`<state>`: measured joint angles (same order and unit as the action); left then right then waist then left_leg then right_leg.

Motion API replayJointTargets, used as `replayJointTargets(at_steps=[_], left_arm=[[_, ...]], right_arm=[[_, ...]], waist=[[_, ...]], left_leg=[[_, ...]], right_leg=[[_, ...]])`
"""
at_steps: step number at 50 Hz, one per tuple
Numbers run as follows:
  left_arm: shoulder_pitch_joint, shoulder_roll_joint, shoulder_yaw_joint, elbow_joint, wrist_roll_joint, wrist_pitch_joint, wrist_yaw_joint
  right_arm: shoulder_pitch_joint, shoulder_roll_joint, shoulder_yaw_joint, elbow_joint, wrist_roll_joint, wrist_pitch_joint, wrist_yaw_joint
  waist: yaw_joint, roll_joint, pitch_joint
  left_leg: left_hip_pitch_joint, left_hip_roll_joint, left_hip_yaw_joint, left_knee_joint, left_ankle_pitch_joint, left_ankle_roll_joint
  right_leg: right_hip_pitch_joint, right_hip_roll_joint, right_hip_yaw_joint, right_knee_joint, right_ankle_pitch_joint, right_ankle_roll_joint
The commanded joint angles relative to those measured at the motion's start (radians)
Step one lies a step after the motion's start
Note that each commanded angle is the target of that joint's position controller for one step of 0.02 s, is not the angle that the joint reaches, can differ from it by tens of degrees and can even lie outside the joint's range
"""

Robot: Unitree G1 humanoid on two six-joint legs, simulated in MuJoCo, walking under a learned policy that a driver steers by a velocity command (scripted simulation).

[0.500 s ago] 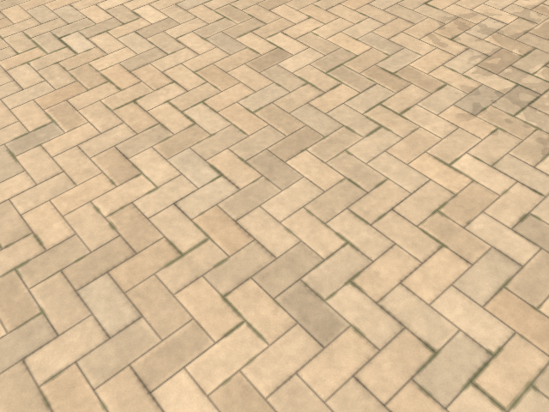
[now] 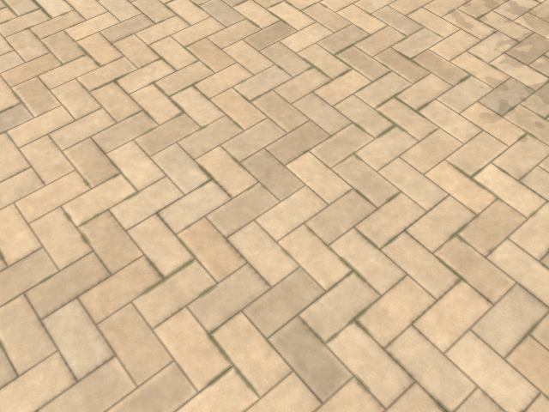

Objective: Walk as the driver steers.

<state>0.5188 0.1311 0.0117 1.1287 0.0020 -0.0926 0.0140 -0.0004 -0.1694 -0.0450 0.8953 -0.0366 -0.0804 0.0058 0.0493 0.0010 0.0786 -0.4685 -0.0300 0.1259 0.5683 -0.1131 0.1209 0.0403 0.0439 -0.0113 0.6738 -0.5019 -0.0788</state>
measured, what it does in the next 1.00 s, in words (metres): walks ahead, turning right: right foot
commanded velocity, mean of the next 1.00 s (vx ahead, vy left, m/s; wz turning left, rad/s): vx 0.50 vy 0.00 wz -0.46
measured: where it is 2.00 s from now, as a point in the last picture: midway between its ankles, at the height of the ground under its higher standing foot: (401, 199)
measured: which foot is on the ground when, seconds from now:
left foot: down 0.00-0.50, up 0.52-1.00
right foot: up 0.00-0.50, down 0.52-1.00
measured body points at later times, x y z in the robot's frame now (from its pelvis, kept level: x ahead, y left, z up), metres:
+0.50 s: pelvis +0.27 -0.04 +0.01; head +0.31 -0.05 +0.45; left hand +0.51 +0.12 -0.11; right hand +0.14 -0.25 -0.14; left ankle +0.12 +0.07 -0.71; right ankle +0.37 -0.13 -0.71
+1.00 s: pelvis +0.54 -0.13 +0.02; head +0.57 -0.16 +0.47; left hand +0.63 +0.13 -0.11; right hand +0.63 -0.43 -0.09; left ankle +0.75 -0.11 -0.69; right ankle +0.38 -0.12 -0.71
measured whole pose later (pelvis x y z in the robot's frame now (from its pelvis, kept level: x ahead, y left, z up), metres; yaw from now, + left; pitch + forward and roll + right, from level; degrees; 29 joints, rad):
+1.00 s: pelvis +0.54 -0.13 +0.02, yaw -29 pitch +2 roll -1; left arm 0.44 0.24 0.06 0.94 0.02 -0.08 0.01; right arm 0.03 -0.23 -0.03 0.76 -0.03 -0.03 0.04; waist 0.08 0.04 0.04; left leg -0.60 0.05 0.06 0.60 -0.02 0.04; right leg 0.12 0.13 0.11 0.19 -0.33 -0.12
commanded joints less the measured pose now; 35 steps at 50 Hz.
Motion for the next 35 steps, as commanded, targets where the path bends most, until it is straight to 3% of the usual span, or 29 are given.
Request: replayJointTargets(at_steps=[1, 2, 3, 5, 6, 11, 15, 19, 22, 24, 25, 26, 27, 28, 29, 30, 31, 33, 35], left_arm=[[0.048, 0.123, 0.032, -0.075, -0.005, 0.011, -0.001], [-0.055, 0.132, 0.040, -0.113, 0.005, 0.013, -0.006], [-0.097, 0.113, 0.042, -0.126, 0.011, 0.014, -0.010], [-0.083, 0.081, 0.048, -0.127, 0.030, 0.037, -0.023], [-0.083, 0.065, 0.049, -0.133, 0.032, 0.049, -0.027], [-0.252, 0.067, 0.053, -0.213, 0.031, 0.080, -0.047], [-0.413, 0.065, 0.042, -0.275, 0.025, 0.073, -0.063], [-0.532, 0.073, 0.036, -0.327, 0.029, 0.068, -0.073], [-0.500, 0.100, 0.048, -0.329, 0.034, 0.068, -0.070], [-0.368, 0.135, 0.067, -0.296, 0.037, 0.067, -0.061], [-0.260, 0.162, 0.082, -0.263, 0.040, 0.060, -0.055], [-0.126, 0.221, 0.108, -0.226, 0.052, 0.054, -0.043], [-0.136, 0.335, 0.134, -0.239, 0.058, 0.055, -0.033], [-0.099, 0.352, 0.137, -0.250, 0.031, 0.071, -0.032], [-0.156, 0.323, 0.127, -0.244, 0.023, 0.075, -0.023], [-0.200, 0.270, 0.115, -0.245, 0.014, 0.070, -0.019], [-0.247, 0.236, 0.105, -0.253, 0.013, 0.061, -0.016], [-0.266, 0.202, 0.089, -0.258, 0.000, 0.039, -0.011], [-0.228, 0.228, 0.091, -0.249, -0.009, 0.020, -0.012]], right_arm=[[0.378, -0.219, -0.071, 0.057, 0.009, 0.011, -0.002], [0.258, -0.152, -0.049, 0.035, 0.018, 0.005, 0.000], [0.211, -0.109, -0.038, 0.033, 0.017, -0.006, 0.002], [0.245, -0.059, -0.022, 0.063, 0.019, -0.021, -0.013], [0.275, -0.055, -0.019, 0.075, 0.020, -0.030, -0.017], [0.359, -0.095, -0.024, 0.088, 0.018, -0.048, -0.021], [0.403, -0.099, -0.017, 0.094, 0.020, -0.051, -0.023], [0.480, -0.132, -0.022, 0.115, 0.020, -0.041, -0.035], [0.480, -0.163, -0.029, 0.118, 0.015, -0.025, -0.047], [0.460, -0.195, -0.040, 0.108, 0.012, -0.007, -0.050], [0.450, -0.206, -0.044, 0.098, 0.014, 0.002, -0.044], [0.426, -0.206, -0.044, 0.073, 0.018, 0.005, -0.036], [0.460, -0.078, -0.022, 0.003, 0.030, 0.001, -0.016], [0.339, -0.151, -0.035, -0.051, 0.032, -0.013, -0.007], [0.247, -0.151, -0.032, -0.083, 0.035, -0.029, -0.001], [0.257, -0.150, -0.028, -0.078, 0.035, -0.041, -0.002], [0.273, -0.149, -0.030, -0.063, 0.025, -0.036, -0.006], [0.310, -0.134, -0.029, -0.061, -0.008, 0.005, -0.003], [0.290, -0.120, -0.027, -0.078, -0.015, 0.032, 0.006]], waist=[[-0.135, 0.041, -0.286], [-0.098, 0.026, -0.130], [-0.076, 0.003, -0.057], [-0.030, 0.031, -0.026], [-0.021, 0.035, -0.029], [-0.023, 0.051, 0.009], [-0.051, 0.052, 0.037], [-0.089, 0.058, 0.041], [-0.055, 0.095, -0.002], [0.005, 0.120, -0.077], [0.050, 0.107, -0.139], [0.122, 0.041, -0.211], [0.043, -0.186, -0.284], [0.080, -0.096, -0.332], [0.056, -0.036, -0.179], [0.015, 0.017, -0.111], [-0.029, 0.058, -0.074], [-0.076, 0.040, -0.087], [-0.085, 0.022, -0.082]], left_leg=[[0.677, 0.449, -0.786, -0.331, -0.450, 0.178], [0.509, 0.416, -0.622, -0.376, -0.456, 0.137], [0.395, 0.373, -0.501, -0.407, -0.325, 0.106], [0.284, 0.311, -0.309, -0.418, -0.131, 0.057], [0.272, 0.304, -0.262, -0.421, -0.074, 0.050], [0.310, 0.279, -0.082, -0.452, 0.068, 0.029], [0.345, 0.244, 0.039, -0.435, 0.233, 0.003], [0.484, 0.278, 0.100, -0.396, 0.397, -0.004], [0.586, 0.298, 0.148, -0.256, 0.772, -0.013], [0.606, 0.309, 0.161, -0.035, 0.936, -0.008], [0.560, 0.309, 0.161, 0.147, 0.856, -0.014], [0.387, 0.286, 0.167, 0.422, 0.608, -0.044], [-0.070, 0.115, 0.136, 0.789, -0.322, -0.099], [-0.240, 0.011, -0.094, 0.932, -0.411, -0.112], [-0.334, 0.087, -0.148, 0.883, -0.290, -0.098], [-0.286, 0.121, -0.147, 0.783, -0.212, -0.095], [-0.220, 0.145, -0.152, 0.706, -0.188, -0.100], [-0.115, 0.158, -0.158, 0.626, -0.189, -0.129], [-0.117, 0.155, -0.138, 0.561, -0.179, -0.154]], right_leg=[[-0.626, -0.034, 0.076, 0.709, 0.067, -0.044], [-0.642, -0.077, 0.071, 0.661, 0.168, -0.046], [-0.619, -0.109, 0.067, 0.615, 0.214, -0.048], [-0.548, -0.139, 0.064, 0.562, 0.231, -0.035], [-0.538, -0.142, 0.060, 0.544, 0.236, -0.030], [-0.703, -0.168, 0.021, 0.439, 0.385, -0.008], [-0.698, -0.142, -0.046, 0.180, 0.516, 0.002], [-0.669, -0.106, -0.130, 0.006, 0.503, -0.024], [-0.580, -0.036, -0.173, -0.036, 0.378, -0.076], [-0.441, 0.028, -0.186, -0.058, 0.270, -0.122], [-0.302, 0.055, -0.169, -0.122, 0.267, -0.146], [-0.080, -0.007, -0.047, -0.206, 0.240, -0.187], [0.242, -0.326, 0.448, -0.226, 0.247, -0.326], [0.270, -0.393, 0.764, -0.387, 0.207, -0.384], [0.174, -0.373, 0.597, -0.418, 0.258, -0.341], [0.052, -0.338, 0.498, -0.433, 0.379, -0.295], [-0.043, -0.283, 0.406, -0.439, 0.505, -0.255], [-0.135, -0.218, 0.305, -0.447, 0.656, -0.231], [-0.165, -0.183, 0.264, -0.451, 0.732, -0.224]])
Keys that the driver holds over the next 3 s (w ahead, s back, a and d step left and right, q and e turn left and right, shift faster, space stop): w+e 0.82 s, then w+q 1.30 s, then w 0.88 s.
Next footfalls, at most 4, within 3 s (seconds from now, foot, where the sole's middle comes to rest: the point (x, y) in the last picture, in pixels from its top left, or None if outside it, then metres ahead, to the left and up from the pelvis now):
0.52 right None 0.41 -0.14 -0.75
1.06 left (360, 281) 0.78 -0.15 -0.75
1.60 right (445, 218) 1.00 -0.41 -0.75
2.14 left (364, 148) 1.27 -0.19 -0.75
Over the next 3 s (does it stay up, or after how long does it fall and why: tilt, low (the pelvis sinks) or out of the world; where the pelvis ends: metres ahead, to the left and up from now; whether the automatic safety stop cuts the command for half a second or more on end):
stays up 1.59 -0.22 0.03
